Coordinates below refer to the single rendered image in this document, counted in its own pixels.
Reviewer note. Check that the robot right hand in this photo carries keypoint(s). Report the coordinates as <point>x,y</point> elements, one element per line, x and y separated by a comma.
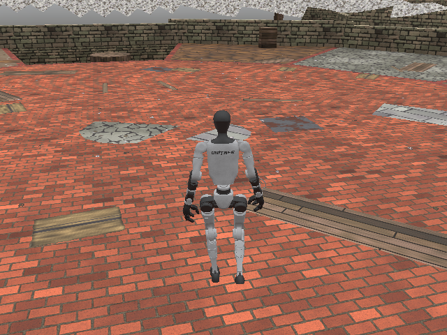
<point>256,200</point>

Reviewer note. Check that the left robot forearm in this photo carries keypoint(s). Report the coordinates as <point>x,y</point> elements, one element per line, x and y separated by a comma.
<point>191,190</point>

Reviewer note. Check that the robot right upper arm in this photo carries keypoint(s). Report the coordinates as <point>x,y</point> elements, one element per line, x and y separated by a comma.
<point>247,157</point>

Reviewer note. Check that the right robot forearm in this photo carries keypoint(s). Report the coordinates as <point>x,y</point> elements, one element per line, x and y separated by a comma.
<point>255,184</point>

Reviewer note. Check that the robot left hand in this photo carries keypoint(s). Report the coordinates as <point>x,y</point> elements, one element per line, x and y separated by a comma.
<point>187,213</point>

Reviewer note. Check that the robot left foot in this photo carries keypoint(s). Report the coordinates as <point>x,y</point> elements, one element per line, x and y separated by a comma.
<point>215,276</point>

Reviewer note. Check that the left robot shin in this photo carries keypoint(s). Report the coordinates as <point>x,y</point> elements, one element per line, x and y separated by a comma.
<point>212,251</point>

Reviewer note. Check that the robot left upper arm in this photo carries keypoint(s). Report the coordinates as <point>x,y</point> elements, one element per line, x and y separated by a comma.
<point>201,147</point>

